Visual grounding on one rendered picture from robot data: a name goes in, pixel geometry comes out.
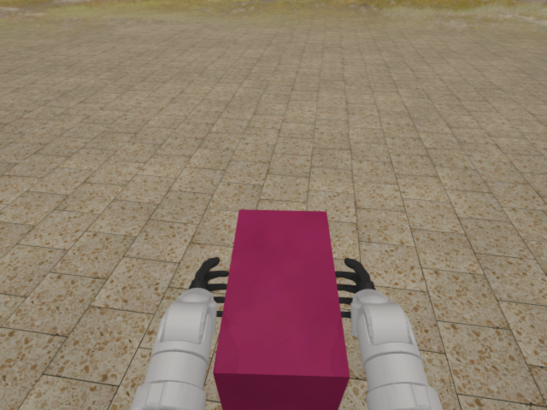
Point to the robot right hand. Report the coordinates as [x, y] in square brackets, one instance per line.
[360, 277]

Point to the right robot forearm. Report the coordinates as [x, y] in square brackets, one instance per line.
[395, 375]

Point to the left robot forearm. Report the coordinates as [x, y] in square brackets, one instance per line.
[180, 355]

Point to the robot left hand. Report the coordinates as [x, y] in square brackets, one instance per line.
[203, 275]

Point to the carton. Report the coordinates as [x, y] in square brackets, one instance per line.
[281, 344]

